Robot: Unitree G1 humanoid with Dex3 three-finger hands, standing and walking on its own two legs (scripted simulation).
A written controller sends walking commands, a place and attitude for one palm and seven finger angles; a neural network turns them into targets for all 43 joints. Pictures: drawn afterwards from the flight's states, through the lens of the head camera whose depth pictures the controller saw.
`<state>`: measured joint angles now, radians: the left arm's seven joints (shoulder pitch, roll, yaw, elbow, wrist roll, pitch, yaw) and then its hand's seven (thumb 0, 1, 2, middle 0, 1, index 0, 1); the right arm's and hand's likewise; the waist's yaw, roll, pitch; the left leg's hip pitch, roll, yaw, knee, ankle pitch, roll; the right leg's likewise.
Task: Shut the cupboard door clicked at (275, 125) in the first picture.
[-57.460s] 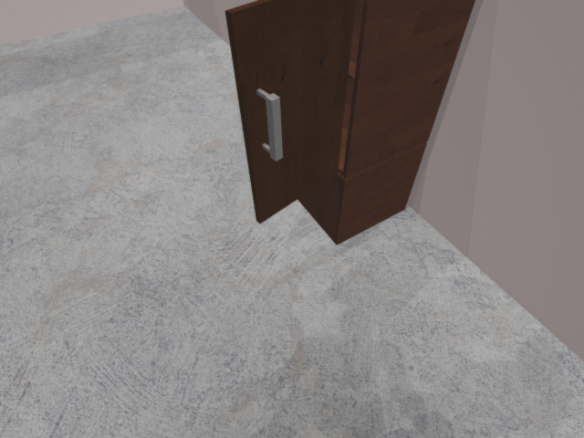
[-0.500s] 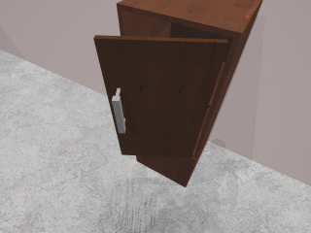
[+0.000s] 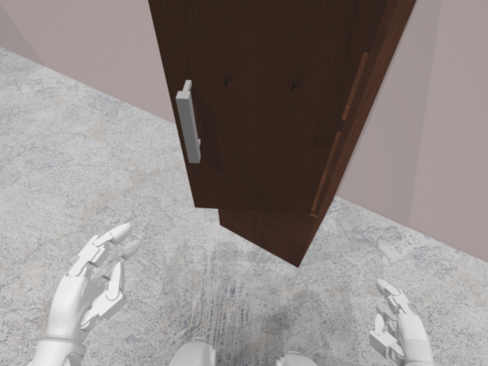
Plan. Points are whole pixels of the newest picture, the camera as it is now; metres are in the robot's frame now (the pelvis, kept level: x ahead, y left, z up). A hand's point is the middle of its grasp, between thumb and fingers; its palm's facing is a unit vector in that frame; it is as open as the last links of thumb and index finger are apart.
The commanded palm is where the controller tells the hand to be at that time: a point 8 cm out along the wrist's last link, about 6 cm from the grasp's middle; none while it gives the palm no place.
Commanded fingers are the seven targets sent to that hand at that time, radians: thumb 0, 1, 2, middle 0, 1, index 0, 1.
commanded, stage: raise the hand and make a fist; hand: left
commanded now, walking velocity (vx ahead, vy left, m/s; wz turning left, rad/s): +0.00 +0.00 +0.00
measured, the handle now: (191, 123) +0.54 +0.14 +0.08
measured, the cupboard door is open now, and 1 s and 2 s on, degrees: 28 28 28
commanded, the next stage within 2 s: bring the fist close to the handle in 1.60 s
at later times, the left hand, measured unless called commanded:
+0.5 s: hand (107, 297) +0.21 +0.21 +0.05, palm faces +0.02 -1.00 -0.05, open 4.2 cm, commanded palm +0.18 +0.26 +0.05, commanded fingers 0.00 0.90 0.90 -0.95 -1.12 -0.95 -1.12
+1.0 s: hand (100, 285) +0.22 +0.21 +0.07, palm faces +0.00 -1.00 -0.04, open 3.0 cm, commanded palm +0.20 +0.27 +0.08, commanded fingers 0.00 0.90 0.90 -1.30 -1.50 -1.30 -1.50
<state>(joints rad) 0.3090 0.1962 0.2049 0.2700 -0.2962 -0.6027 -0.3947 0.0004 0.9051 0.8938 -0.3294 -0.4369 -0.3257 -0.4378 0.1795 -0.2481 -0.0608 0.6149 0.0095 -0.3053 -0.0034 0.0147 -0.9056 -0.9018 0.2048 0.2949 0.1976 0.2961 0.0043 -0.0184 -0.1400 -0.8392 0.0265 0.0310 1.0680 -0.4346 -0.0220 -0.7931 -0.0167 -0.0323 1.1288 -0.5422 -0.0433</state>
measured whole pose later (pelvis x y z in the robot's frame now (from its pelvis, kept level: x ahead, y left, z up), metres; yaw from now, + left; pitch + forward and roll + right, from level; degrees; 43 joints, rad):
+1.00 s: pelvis +0.01 +0.02 +0.01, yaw +1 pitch +11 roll -3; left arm 0.40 0.25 0.14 -0.08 -0.29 -0.32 -0.26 0.01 0.90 0.89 -1.23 -1.42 -1.22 -1.42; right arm 0.24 -0.23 0.04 0.48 0.02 -0.19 -0.06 0.02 -0.90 -0.90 0.21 0.30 0.20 0.30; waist 0.02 0.05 -0.13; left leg -0.83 0.03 -0.03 1.09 -0.46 0.01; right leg -0.72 0.00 -0.08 1.05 -0.53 -0.01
